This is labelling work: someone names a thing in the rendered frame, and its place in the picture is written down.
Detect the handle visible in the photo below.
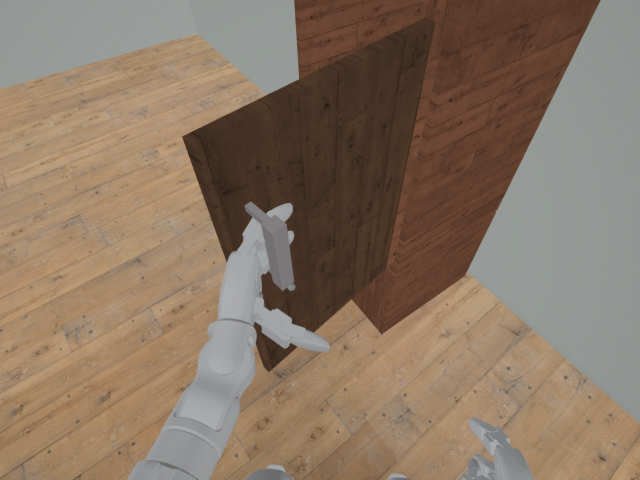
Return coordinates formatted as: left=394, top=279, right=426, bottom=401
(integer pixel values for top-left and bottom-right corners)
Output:
left=244, top=202, right=294, bottom=291

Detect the cupboard door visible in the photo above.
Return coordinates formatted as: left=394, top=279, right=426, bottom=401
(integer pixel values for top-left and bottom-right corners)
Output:
left=182, top=18, right=435, bottom=372

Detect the robot left shin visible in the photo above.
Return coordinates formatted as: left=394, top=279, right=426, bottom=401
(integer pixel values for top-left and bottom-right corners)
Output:
left=267, top=464, right=286, bottom=473

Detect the left robot forearm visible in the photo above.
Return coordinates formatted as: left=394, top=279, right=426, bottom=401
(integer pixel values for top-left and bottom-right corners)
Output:
left=127, top=319, right=257, bottom=480

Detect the right robot hand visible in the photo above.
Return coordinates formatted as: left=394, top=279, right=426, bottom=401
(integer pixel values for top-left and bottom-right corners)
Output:
left=462, top=418, right=534, bottom=480

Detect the left robot hand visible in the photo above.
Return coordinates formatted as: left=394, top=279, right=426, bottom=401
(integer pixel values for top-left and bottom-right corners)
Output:
left=218, top=203, right=330, bottom=352

